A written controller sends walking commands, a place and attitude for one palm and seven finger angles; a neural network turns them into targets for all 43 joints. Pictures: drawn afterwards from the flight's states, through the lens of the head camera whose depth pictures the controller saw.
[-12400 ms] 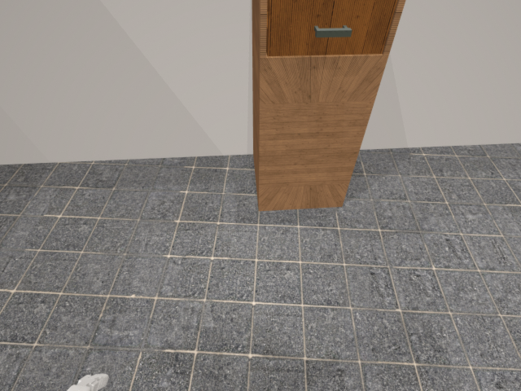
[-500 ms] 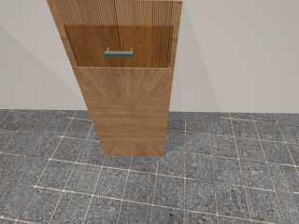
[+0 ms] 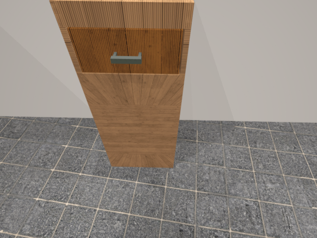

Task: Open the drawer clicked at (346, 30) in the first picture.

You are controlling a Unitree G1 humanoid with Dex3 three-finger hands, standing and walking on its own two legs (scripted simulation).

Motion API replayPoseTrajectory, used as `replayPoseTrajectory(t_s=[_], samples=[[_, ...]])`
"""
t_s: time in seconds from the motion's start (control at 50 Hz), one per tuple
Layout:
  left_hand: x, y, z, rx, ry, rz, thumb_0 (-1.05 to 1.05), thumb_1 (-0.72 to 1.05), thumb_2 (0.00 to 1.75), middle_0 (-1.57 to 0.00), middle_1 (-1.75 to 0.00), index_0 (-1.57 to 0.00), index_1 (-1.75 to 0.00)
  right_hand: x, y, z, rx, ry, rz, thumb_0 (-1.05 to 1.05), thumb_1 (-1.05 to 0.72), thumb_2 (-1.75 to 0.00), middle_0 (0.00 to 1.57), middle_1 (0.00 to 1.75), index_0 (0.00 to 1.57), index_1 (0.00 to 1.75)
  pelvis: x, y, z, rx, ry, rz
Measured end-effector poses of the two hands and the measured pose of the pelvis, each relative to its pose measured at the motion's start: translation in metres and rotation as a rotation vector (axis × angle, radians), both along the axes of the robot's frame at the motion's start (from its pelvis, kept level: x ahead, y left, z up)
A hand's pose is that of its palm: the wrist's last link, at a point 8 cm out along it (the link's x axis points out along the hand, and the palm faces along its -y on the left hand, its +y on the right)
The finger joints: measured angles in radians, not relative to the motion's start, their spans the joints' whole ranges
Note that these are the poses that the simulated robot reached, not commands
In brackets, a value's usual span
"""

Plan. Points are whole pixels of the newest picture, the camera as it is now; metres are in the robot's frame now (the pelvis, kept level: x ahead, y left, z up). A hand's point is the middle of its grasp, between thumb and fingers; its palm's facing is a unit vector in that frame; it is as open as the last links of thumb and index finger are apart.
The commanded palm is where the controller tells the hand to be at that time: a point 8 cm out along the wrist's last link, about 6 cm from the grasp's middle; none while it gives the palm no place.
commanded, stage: look again from close up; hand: left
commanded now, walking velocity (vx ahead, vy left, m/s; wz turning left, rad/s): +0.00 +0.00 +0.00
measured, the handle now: (127, 57) +0.67 +0.16 +0.11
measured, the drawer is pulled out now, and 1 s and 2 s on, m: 0.00 0.00 0.00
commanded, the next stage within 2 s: shuffle to correct the standing spot in 0.24 s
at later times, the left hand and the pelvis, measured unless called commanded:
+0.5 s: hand out of the picture -0.04 +0.16 -0.18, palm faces +0.06 -0.99 -0.16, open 7.4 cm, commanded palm none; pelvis +0.00 +0.01 +0.00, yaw +0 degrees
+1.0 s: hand out of the picture +0.16 +0.18 -0.18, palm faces +0.00 -0.97 -0.23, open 7.3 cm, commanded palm none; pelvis +0.11 -0.02 -0.01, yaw -1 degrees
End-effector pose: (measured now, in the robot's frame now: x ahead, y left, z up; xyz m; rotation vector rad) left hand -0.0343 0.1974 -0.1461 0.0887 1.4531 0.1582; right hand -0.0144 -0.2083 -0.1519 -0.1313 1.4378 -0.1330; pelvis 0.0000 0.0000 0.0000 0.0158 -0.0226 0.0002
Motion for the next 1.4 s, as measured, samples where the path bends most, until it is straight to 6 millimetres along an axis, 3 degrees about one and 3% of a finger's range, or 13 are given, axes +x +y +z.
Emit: replayPoseTrajectory(t_s=[0.42,0.54,0.62,0.72,0.8,0.9,1.0,1.06,1.1,1.22,1.32,1.4], samples=[[-0.005,0.011,0.001,0.009,0.003,-0.001,0.0,0.91,0.89,-0.2,-0.3,-0.2,-0.3,-0.013,0.016,-0.001,0.027,0.019,-0.005,0.0,-0.92,-0.9,0.2,0.29,0.2,0.3,-0.002,0.007,0.0,0.001,-0.002,0.001],[-0.009,0.012,-0.006,-0.007,0.031,0.017,0.0,0.91,0.89,-0.2,-0.3,-0.2,-0.3,-0.014,0.017,-0.005,0.029,0.04,-0.016,0.0,-0.92,-0.9,0.2,0.29,0.2,0.3,0.007,0.008,-0.006,-0.003,0.001,0.002],[-0.012,0.013,-0.013,-0.023,0.06,0.047,0.0,0.91,0.89,-0.2,-0.3,-0.2,-0.3,-0.006,0.017,-0.006,0.012,0.058,-0.016,0.0,-0.91,-0.9,0.2,0.29,0.2,0.3,0.021,0.011,-0.011,-0.019,0.007,0.012],[-0.009,0.017,-0.022,-0.053,0.127,0.045,0.0,0.91,0.89,-0.2,-0.3,-0.2,-0.3,0.021,0.02,-0.004,-0.026,0.018,-0.032,0.0,-0.91,-0.9,0.2,0.29,0.2,0.3,0.044,0.02,-0.017,-0.006,0.013,-0.005],[0.027,0.024,-0.017,-0.043,0.128,-0.012,0.0,0.91,0.89,-0.2,-0.3,-0.2,-0.3,0.023,0.023,0.001,-0.034,-0.001,-0.069,0.0,-0.91,-0.9,0.2,0.29,0.2,0.3,0.058,0.019,-0.013,-0.014,0.013,-0.023],[0.109,0.029,-0.009,0.006,-0.013,-0.038,0.01,0.92,0.89,-0.2,-0.3,-0.2,-0.3,0.01,0.021,0.007,0.008,0.119,-0.08,0.0,-0.91,-0.9,0.2,0.29,0.2,0.3,0.079,0.004,-0.007,-0.012,0.021,-0.015],[0.186,0.026,-0.001,0.082,-0.121,-0.08,0.02,0.94,0.89,-0.19,-0.3,-0.19,-0.3,0.017,-0.003,-0.003,0.051,0.212,-0.102,0.0,-0.91,-0.9,0.2,0.29,0.2,0.3,0.109,-0.023,-0.014,-0.009,0.02,-0.018],[0.219,0.016,-0.006,0.126,-0.185,-0.09,0.01,0.94,0.89,-0.19,-0.3,-0.19,-0.3,0.038,-0.03,-0.021,0.062,0.228,-0.104,0.0,-0.91,-0.89,0.2,0.3,0.2,0.3,0.13,-0.043,-0.029,-0.005,0.011,-0.014],[0.229,0.005,-0.005,0.128,-0.2,-0.073,0.01,0.93,0.89,-0.19,-0.3,-0.19,-0.3,0.064,-0.049,-0.023,0.044,0.2,-0.089,0.0,-0.91,-0.89,0.2,0.29,0.2,0.3,0.139,-0.052,-0.028,-0.009,0.0,-0.001],[0.238,-0.033,-0.001,0.07,-0.163,-0.039,0.0,0.93,0.89,-0.19,-0.3,-0.19,-0.3,0.183,-0.093,-0.002,-0.041,-0.039,-0.014,0.0,-0.92,-0.9,0.2,0.29,0.2,0.3,0.167,-0.067,-0.009,-0.009,0.01,0.012],[0.235,-0.042,-0.005,0.039,-0.12,-0.019,0.01,0.95,0.89,-0.2,-0.3,-0.2,-0.3,0.264,-0.095,0.012,-0.065,-0.202,0.036,0.0,-0.92,-0.9,0.19,0.29,0.19,0.3,0.183,-0.068,-0.005,-0.021,0.015,0.0],[0.232,-0.042,-0.014,0.019,-0.09,0.016,0.0,0.94,0.89,-0.2,-0.3,-0.2,-0.3,0.299,-0.082,0.013,-0.059,-0.259,0.068,0.0,-0.92,-0.9,0.19,0.29,0.19,0.3,0.193,-0.063,-0.01,-0.023,-0.005,0.001]])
